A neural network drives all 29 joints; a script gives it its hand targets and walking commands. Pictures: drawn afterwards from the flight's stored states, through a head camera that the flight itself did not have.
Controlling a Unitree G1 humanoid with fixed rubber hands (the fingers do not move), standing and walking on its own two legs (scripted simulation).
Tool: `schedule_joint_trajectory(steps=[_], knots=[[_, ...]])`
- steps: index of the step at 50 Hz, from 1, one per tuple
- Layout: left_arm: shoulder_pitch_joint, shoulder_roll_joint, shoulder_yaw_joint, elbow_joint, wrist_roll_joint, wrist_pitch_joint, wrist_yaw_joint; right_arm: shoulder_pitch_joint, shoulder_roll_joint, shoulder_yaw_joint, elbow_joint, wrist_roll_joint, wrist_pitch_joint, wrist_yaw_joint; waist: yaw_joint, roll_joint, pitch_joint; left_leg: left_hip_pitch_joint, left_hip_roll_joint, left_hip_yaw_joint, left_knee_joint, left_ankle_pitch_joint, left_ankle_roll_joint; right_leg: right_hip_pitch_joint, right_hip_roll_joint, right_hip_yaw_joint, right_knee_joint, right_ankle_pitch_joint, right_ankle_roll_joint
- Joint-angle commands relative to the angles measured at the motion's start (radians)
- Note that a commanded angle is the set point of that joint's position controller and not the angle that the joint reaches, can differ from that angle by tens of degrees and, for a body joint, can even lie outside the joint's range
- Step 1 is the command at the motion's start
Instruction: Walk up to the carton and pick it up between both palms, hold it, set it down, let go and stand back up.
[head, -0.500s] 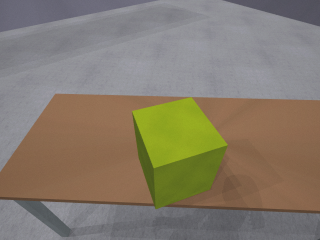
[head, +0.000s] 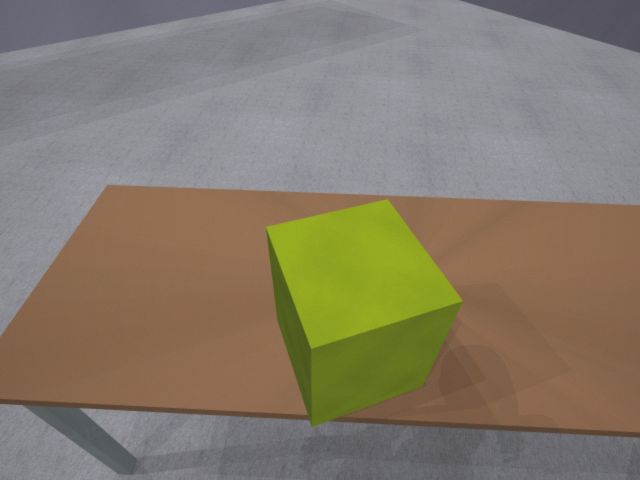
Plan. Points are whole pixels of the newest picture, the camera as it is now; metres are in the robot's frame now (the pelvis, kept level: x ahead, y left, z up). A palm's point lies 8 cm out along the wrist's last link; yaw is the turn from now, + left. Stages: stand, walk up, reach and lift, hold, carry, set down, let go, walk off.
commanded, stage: stand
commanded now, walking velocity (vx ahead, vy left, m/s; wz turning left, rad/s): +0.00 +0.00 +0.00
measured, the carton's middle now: (349, 312) +0.40 -0.03 -0.04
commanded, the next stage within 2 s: none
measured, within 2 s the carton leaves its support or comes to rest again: neither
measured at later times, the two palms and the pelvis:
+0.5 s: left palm out of the picture +0.08 +0.31 -0.12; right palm out of the picture +0.08 -0.28 -0.11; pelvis +0.01 +0.01 +0.00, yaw +0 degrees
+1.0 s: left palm out of the picture +0.07 +0.31 -0.12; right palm out of the picture +0.08 -0.28 -0.11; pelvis +0.00 +0.01 +0.00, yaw +0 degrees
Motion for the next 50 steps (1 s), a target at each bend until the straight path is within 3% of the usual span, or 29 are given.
schedule_joint_trajectory(steps=[1,4,5,6,7,12,16,18,19,20,21,22,25,28,29,30,31,33,35,36,38,39,40,41,42,44,48,49,50], knots=[[0.0,0.179,0.036,-0.025,0.011,-0.011,0.004,0.019,-0.179,-0.032,-0.049,0.004,-0.006,-0.008,0.001,0.021,-0.037,-0.003,0.147,-0.123,-0.066,0.123,-0.013,-0.032,-0.117,0.099,-0.068,0.145,-0.021],[0.012,0.167,0.032,-0.02,0.0,-0.011,0.005,0.01,-0.182,-0.032,-0.056,-0.002,-0.006,-0.021,0.007,0.038,-0.046,0.014,0.158,-0.126,-0.079,0.144,-0.008,0.002,-0.144,0.106,-0.055,0.119,-0.02],[-0.02,0.151,0.024,-0.022,0.011,-0.013,0.008,0.02,-0.196,-0.037,-0.046,-0.001,-0.003,-0.02,-0.019,0.057,-0.01,0.019,0.152,-0.126,-0.069,0.133,-0.011,-0.057,-0.128,0.097,-0.07,0.122,-0.02],[0.005,0.155,0.022,-0.027,0.0,-0.016,0.008,-0.008,-0.151,-0.023,-0.047,0.0,0.003,-0.02,0.006,-0.006,-0.006,0.008,0.166,-0.143,-0.081,0.135,-0.003,-0.061,-0.134,0.104,-0.059,0.098,-0.021],[-0.01,0.136,0.017,-0.038,0.0,-0.014,0.008,-0.037,-0.192,-0.036,-0.074,0.001,-0.001,-0.011,0.001,0.008,-0.019,-0.027,0.162,-0.136,-0.069,0.069,-0.003,-0.02,-0.129,0.105,-0.064,0.096,-0.017],[-0.009,0.147,0.025,-0.021,-0.002,-0.01,0.013,-0.001,-0.135,-0.024,-0.039,0.002,-0.008,-0.01,-0.023,0.058,-0.047,0.024,0.15,-0.128,-0.092,0.159,-0.008,-0.029,-0.136,0.111,-0.059,0.136,-0.015],[-0.007,0.179,0.03,-0.032,0.005,-0.006,0.011,0.002,-0.201,-0.05,-0.043,-0.011,-0.013,-0.017,-0.006,0.003,-0.039,0.025,0.163,-0.14,-0.096,0.233,-0.018,-0.017,-0.132,0.081,-0.042,0.111,-0.005],[0.017,0.172,0.037,-0.018,0.009,-0.006,0.014,0.008,-0.151,-0.031,-0.019,-0.001,-0.01,-0.013,-0.002,0.071,-0.064,0.025,0.153,-0.123,-0.094,0.188,-0.01,-0.01,-0.128,0.088,-0.054,0.08,-0.015],[-0.016,0.166,0.028,-0.035,0.008,-0.004,0.013,-0.064,-0.196,-0.048,-0.037,-0.005,-0.012,-0.013,0.02,0.018,-0.03,0.001,0.15,-0.147,-0.093,0.168,-0.016,-0.003,-0.135,0.068,-0.052,0.109,-0.012],[-0.022,0.158,0.026,-0.036,0.002,-0.011,0.012,-0.036,-0.191,-0.048,-0.045,0.001,-0.017,-0.016,-0.001,0.019,-0.028,0.006,0.164,-0.141,-0.091,0.223,-0.014,-0.011,-0.147,0.093,-0.056,0.162,-0.023],[0.006,0.177,0.042,-0.028,-0.005,-0.014,0.012,-0.044,-0.186,-0.045,-0.026,0.003,-0.018,-0.014,0.019,0.032,-0.051,0.001,0.149,-0.135,-0.087,0.189,-0.007,0.012,-0.132,0.088,-0.052,0.147,-0.028],[-0.017,0.163,0.031,-0.031,0.001,-0.016,0.009,-0.019,-0.195,-0.049,-0.033,-0.003,-0.019,-0.016,-0.002,-0.016,-0.06,0.027,0.16,-0.127,-0.087,0.191,-0.004,0.011,-0.147,0.082,-0.058,0.181,-0.024],[0.011,0.188,0.045,-0.012,-0.002,-0.005,0.022,-0.029,-0.174,-0.042,-0.04,0.0,-0.021,-0.016,-0.006,0.066,-0.028,0.013,0.173,-0.151,-0.105,0.225,-0.028,-0.004,-0.134,0.073,-0.038,0.116,-0.012],[-0.011,0.178,0.035,-0.035,-0.009,-0.012,0.011,0.02,-0.186,-0.045,-0.027,0.005,-0.01,-0.012,-0.002,-0.023,-0.024,0.018,0.163,-0.131,-0.081,0.268,-0.02,-0.013,-0.135,0.078,-0.047,0.137,-0.015],[-0.009,0.164,0.034,-0.03,0.002,-0.011,0.02,-0.028,-0.167,-0.039,-0.033,0.0,-0.014,-0.013,0.008,0.074,-0.002,-0.006,0.17,-0.144,-0.091,0.255,-0.023,-0.001,-0.145,0.092,-0.046,0.156,-0.016],[0.048,0.177,0.033,-0.007,-0.001,-0.008,0.012,-0.034,-0.138,-0.029,-0.03,0.004,-0.01,-0.004,0.023,0.062,-0.028,-0.006,0.141,-0.127,-0.087,0.161,-0.01,0.024,-0.131,0.073,-0.047,0.141,-0.011],[0.009,0.175,0.033,-0.025,0.006,-0.01,0.01,0.011,-0.131,-0.029,-0.038,0.011,-0.009,-0.013,-0.01,0.067,-0.023,0.006,0.158,-0.127,-0.096,0.174,-0.019,-0.015,-0.141,0.095,-0.061,0.126,-0.008],[-0.008,0.21,0.044,-0.03,0.004,-0.004,0.013,-0.041,-0.206,-0.045,-0.061,-0.009,-0.014,-0.012,0.016,-0.017,0.014,-0.035,0.15,-0.136,-0.11,0.099,-0.005,-0.017,-0.145,0.097,-0.067,0.107,-0.016],[-0.024,0.199,0.035,-0.029,0.007,0.003,0.02,-0.038,-0.176,-0.034,-0.046,-0.003,-0.009,-0.009,0.007,-0.019,-0.001,-0.027,0.152,-0.145,-0.113,0.133,-0.019,-0.02,-0.136,0.087,-0.045,0.116,-0.006],[-0.022,0.152,0.024,-0.03,-0.001,-0.006,0.014,-0.053,-0.138,-0.026,-0.047,0.012,-0.007,-0.009,0.0,0.073,-0.009,0.003,0.149,-0.117,-0.11,0.139,-0.014,-0.032,-0.138,0.093,-0.048,0.101,-0.005],[-0.012,0.193,0.044,-0.028,0.0,-0.004,0.005,-0.008,-0.167,-0.037,-0.04,0.006,-0.012,-0.013,-0.011,0.022,0.014,-0.017,0.146,-0.139,-0.111,0.029,-0.008,-0.045,-0.139,0.099,-0.075,0.054,-0.009],[-0.019,0.176,0.024,-0.034,-0.003,-0.002,0.009,-0.038,-0.217,-0.05,-0.049,0.002,-0.011,-0.014,-0.01,0.047,-0.011,0.003,0.155,-0.14,-0.12,-0.009,0.0,-0.06,-0.133,0.099,-0.073,0.048,-0.009],[-0.03,0.215,0.038,-0.048,-0.001,-0.006,0.012,-0.022,-0.219,-0.053,-0.054,-0.004,-0.008,-0.011,-0.014,-0.023,0.005,-0.022,0.167,-0.153,-0.125,0.033,-0.006,-0.054,-0.125,0.092,-0.049,0.065,-0.003],[0.018,0.146,0.02,-0.04,-0.003,-0.008,0.009,-0.024,-0.23,-0.061,-0.05,-0.012,-0.013,-0.01,0.009,0.014,-0.048,-0.009,0.164,-0.153,-0.115,-0.019,0.0,-0.02,-0.122,0.06,-0.047,0.063,-0.005],[-0.012,0.155,0.019,-0.03,0.005,-0.006,0.019,0.014,-0.217,-0.057,-0.045,-0.004,-0.016,-0.009,-0.026,0.029,0.005,-0.014,0.17,-0.152,-0.125,0.083,-0.005,-0.064,-0.13,0.09,-0.052,0.054,-0.014],[0.015,0.21,0.04,-0.042,0.003,-0.012,0.018,0.002,-0.213,-0.047,-0.04,-0.004,-0.019,-0.004,0.01,0.03,-0.052,0.009,0.151,-0.124,-0.075,0.18,-0.002,-0.01,-0.14,0.091,-0.048,0.161,-0.011],[-0.002,0.169,0.029,-0.026,0.0,-0.013,0.016,-0.008,-0.162,-0.037,-0.031,0.004,-0.014,-0.008,-0.002,0.01,-0.044,-0.002,0.144,-0.136,-0.111,0.129,-0.009,0.006,-0.137,0.084,-0.062,0.123,-0.013],[-0.038,0.206,0.045,-0.052,0.003,-0.014,0.016,-0.033,-0.18,-0.039,-0.052,-0.001,-0.012,-0.002,-0.001,0.065,-0.03,0.001,0.134,-0.114,-0.106,0.14,-0.008,-0.008,-0.146,0.103,-0.061,0.129,-0.019],[-0.01,0.174,0.037,-0.036,-0.003,-0.009,0.021,-0.038,-0.158,-0.034,-0.036,-0.001,-0.012,-0.002,0.008,0.037,-0.04,0.002,0.158,-0.153,-0.122,0.147,-0.012,0.009,-0.14,0.084,-0.048,0.089,-0.015]])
